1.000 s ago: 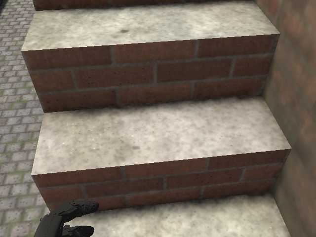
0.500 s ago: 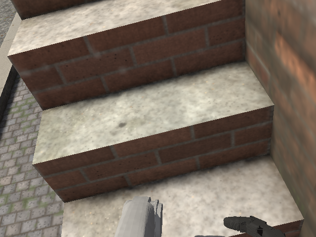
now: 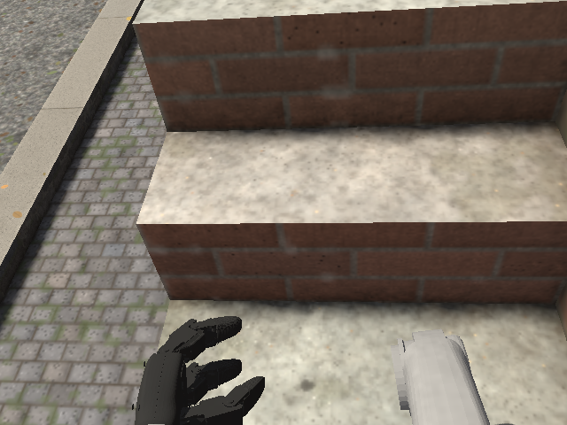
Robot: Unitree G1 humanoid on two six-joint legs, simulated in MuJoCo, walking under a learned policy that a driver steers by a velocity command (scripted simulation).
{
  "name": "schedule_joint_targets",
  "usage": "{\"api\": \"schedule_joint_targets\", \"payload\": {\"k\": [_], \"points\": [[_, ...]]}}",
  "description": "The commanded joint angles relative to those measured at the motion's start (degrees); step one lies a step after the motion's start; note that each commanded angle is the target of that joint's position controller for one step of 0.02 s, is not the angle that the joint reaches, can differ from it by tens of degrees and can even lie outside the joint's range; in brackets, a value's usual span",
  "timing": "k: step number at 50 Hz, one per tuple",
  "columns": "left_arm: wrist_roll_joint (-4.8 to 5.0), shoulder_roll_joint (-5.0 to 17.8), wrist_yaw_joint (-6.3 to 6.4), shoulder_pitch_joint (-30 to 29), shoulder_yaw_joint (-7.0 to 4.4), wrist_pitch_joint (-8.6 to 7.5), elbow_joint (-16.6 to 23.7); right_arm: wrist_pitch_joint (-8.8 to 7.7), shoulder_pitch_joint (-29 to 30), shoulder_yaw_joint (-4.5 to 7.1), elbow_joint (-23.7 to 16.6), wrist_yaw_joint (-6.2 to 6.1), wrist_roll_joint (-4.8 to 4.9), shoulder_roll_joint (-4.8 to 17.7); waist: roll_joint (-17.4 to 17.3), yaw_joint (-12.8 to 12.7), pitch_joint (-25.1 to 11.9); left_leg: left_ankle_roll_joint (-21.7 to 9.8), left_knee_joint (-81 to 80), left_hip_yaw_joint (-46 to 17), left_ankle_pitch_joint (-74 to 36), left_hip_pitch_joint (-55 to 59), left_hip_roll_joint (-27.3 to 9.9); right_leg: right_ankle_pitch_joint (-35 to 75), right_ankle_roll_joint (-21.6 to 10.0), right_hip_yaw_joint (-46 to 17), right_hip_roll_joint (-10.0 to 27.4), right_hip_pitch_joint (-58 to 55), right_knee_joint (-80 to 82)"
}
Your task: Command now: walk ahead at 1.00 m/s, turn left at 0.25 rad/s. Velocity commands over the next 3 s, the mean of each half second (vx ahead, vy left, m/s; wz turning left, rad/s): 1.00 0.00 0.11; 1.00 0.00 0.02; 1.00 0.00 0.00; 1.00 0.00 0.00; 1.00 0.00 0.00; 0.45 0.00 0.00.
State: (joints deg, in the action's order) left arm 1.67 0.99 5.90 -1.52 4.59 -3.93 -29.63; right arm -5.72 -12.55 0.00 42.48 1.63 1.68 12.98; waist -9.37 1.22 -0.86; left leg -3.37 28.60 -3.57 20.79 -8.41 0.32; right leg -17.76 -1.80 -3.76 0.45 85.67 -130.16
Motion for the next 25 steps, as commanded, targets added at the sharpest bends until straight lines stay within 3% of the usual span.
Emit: {"api": "schedule_joint_targets", "payload": {"k": [1,2,3,4,5,6,7,8,9,10,11,12,13,14,16,17,18,20,21,22,23,24,25], "points": [[-3.28,1.05,-1.24,-7.24,0.45,0.26,6.06,0.76,-8.95,2.48,1.60,-2.19,0.72,9.58,10.92,-0.28,-2.31,-3.11,-13.84,-8.12,-58.90,0.75,-13.51,-4.05,-0.87,10.91,5.13,-10.56,17.60],[-4.04,2.15,-3.06,-4.30,0.78,0.23,6.94,1.47,-7.17,2.93,1.44,-3.74,1.06,10.48,8.08,-2.75,-6.78,-0.64,-9.11,-3.41,-76.82,12.46,-13.49,-9.73,-2.46,9.37,5.56,-11.01,26.09],[-4.23,3.67,-4.74,-1.02,0.68,-0.08,7.26,1.89,-2.65,3.89,1.06,-4.71,0.40,13.33,0.42,-6.59,-13.13,-0.84,-8.22,1.26,-103.15,14.27,-14.40,-17.55,-4.34,10.41,3.83,-24.53,37.04],[-3.39,12.15,-5.48,9.77,-2.98,-0.62,3.31,0.78,0.19,4.59,1.01,-3.49,-2.11,15.85,-6.83,-10.47,-22.69,-6.07,-4.08,0.18,-126.69,15.68,-15.42,-24.88,-4.28,12.51,-1.33,-45.13,45.99],[-2.93,17.79,-5.67,17.36,-5.35,-1.00,-0.17,0.01,0.20,5.23,2.72,-2.14,-2.94,16.24,-9.67,-11.85,-26.02,-9.59,5.34,-0.56,-134.17,18.08,-16.16,-25.71,-5.25,9.54,-3.02,-55.36,57.72],[-2.10,19.93,-6.35,23.59,-6.52,-1.00,-6.09,0.26,0.65,4.73,2.45,-1.38,-2.94,13.25,-5.83,-12.54,-26.94,-9.97,14.20,2.47,-128.21,16.47,-15.41,-14.92,-6.66,4.76,-4.01,-64.14,67.63],[-3.69,25.20,-7.27,30.02,-8.02,-0.87,-12.39,0.97,4.17,4.09,0.39,-0.66,-1.97,8.32,17.89,-12.89,-23.40,-8.53,27.11,3.99,-92.82,-1.01,-9.76,-11.36,-9.57,-13.80,-0.70,-73.69,86.29],[-4.04,24.40,-7.32,25.63,-9.02,-0.08,-14.53,1.19,4.32,3.01,-0.04,0.63,-0.29,-0.66,34.17,-7.90,-20.70,-2.41,46.07,-0.30,-24.15,-14.47,4.44,-11.71,-17.20,-36.72,5.19,-79.46,103.06],[-3.03,17.10,-7.17,16.73,-7.79,0.69,-13.39,0.29,7.14,3.46,-0.52,2.14,0.21,-0.47,17.79,-6.59,-16.11,0.71,71.94,-5.94,-14.70,-23.40,9.83,-23.80,-20.10,-44.25,9.69,-73.83,104.15],[-2.71,13.85,-7.53,13.97,-7.03,0.56,-14.06,0.37,10.79,3.03,-3.24,2.62,0.25,-2.15,9.56,-5.93,-8.01,-0.22,82.41,-7.22,-12.02,-31.41,10.02,-27.42,-18.31,-40.64,11.39,-66.40,100.50],[-2.99,11.99,-7.93,14.95,-6.55,-0.10,-16.65,0.28,12.92,1.96,-5.39,2.06,0.16,-4.61,6.04,-5.23,-2.76,-2.64,87.62,-8.17,-11.42,-38.05,9.16,-26.34,-16.63,-36.22,12.17,-63.55,97.75],[-2.77,8.51,-7.84,17.65,-5.46,-0.78,-19.75,0.13,13.69,0.94,-7.13,1.63,0.22,-5.85,5.19,-4.44,1.98,-3.81,91.41,-8.10,-8.46,-43.11,8.05,-18.47,-15.29,-30.09,12.01,-62.93,97.85],[-2.88,4.62,-7.86,20.04,-4.16,-1.73,-23.25,-0.05,11.80,0.22,-7.80,1.61,0.70,-7.30,6.11,-1.97,4.20,-4.82,95.84,-9.03,-6.58,-47.50,6.67,-15.29,-14.19,-25.83,11.42,-64.42,98.55],[-2.86,3.53,-7.91,20.18,-3.76,-2.17,-23.90,-0.04,8.55,-0.08,-8.34,1.49,1.11,-7.14,6.83,0.06,5.07,-5.11,96.72,-10.23,-7.10,-49.49,5.70,-11.14,-13.85,-22.63,11.54,-65.54,99.82],[-1.81,7.45,-7.54,19.30,-4.06,-2.25,-23.92,0.89,7.61,-0.27,-10.87,0.39,1.11,-6.11,8.10,2.64,7.41,-3.33,97.09,-10.52,-4.92,-54.08,3.76,-3.78,-14.47,-15.94,12.91,-67.55,105.40],[-1.86,9.12,-6.86,19.89,-4.14,-1.88,-24.18,1.21,9.42,-0.60,-12.76,0.29,1.04,-5.58,9.02,2.50,9.07,-2.09,97.10,-9.60,-1.33,-58.82,2.63,1.29,-14.79,-12.96,14.24,-69.23,109.63],[-2.53,10.79,-5.88,20.93,-4.42,-1.82,-24.33,1.82,11.07,-1.14,-14.57,0.17,1.28,-6.54,11.26,2.25,9.36,-0.65,105.92,-7.26,4.57,-61.65,2.59,9.89,-15.92,-11.75,16.46,-69.55,113.24],[-2.25,10.89,-4.68,24.12,-4.34,-2.14,-24.75,3.01,12.06,-1.41,-17.19,0.10,1.91,-5.99,10.61,1.15,8.62,1.40,107.53,-5.77,6.97,-69.12,-0.42,16.16,-13.65,-6.12,17.19,-76.53,115.07],[-2.12,10.70,-4.30,28.67,-4.19,-1.42,-26.00,3.24,16.49,-2.64,-19.18,0.14,1.89,-8.69,10.94,-1.41,9.63,1.97,112.24,-4.17,9.81,-76.72,-0.97,17.76,-12.62,-5.05,17.78,-80.75,115.87],[-1.99,9.97,-4.48,30.36,-3.94,-1.35,-27.70,3.37,17.81,-3.21,-21.72,0.15,1.90,-9.65,11.47,-1.07,11.71,1.72,108.78,-3.60,9.93,-79.95,-1.97,20.20,-10.57,-1.94,16.71,-83.03,116.12],[-1.16,10.59,-4.54,30.53,-4.15,-1.32,-28.60,2.91,22.48,-4.58,-25.30,0.28,1.07,-10.21,11.30,-0.79,12.13,2.62,92.91,2.77,9.22,-74.69,-5.14,23.09,-9.94,2.18,13.49,-78.59,120.77],[0.15,11.43,-4.50,29.42,-4.28,-1.29,-29.63,2.64,27.51,-5.44,-29.78,0.30,0.39,-10.79,12.68,0.44,11.40,2.29,73.00,7.38,6.38,-60.93,-8.69,26.24,-8.07,6.53,11.05,-70.73,126.26],[2.49,13.75,-3.99,28.03,-4.48,-1.96,-30.31,1.97,29.62,-6.54,-31.07,0.75,2.13,-10.05,12.37,1.18,7.47,2.38,46.53,19.37,1.32,-25.35,-4.87,40.47,-10.11,9.76,7.37,-52.44,132.62]]}}
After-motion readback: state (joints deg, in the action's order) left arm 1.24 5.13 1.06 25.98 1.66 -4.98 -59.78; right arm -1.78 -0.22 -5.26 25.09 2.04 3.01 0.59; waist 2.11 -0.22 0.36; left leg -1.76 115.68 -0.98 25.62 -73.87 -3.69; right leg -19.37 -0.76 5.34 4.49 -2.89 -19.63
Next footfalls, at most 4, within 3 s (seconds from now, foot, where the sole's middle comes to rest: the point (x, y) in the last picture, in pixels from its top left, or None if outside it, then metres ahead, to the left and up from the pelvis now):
0.12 right None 0.19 -0.16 -0.56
0.56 left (239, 353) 0.50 0.14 -0.35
1.06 right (400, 154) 0.70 -0.15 -0.11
1.42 left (308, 364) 0.47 0.02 -0.35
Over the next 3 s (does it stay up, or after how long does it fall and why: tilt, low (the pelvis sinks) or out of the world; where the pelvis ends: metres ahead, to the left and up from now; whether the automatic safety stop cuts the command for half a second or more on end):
stays up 0.67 -0.06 0.65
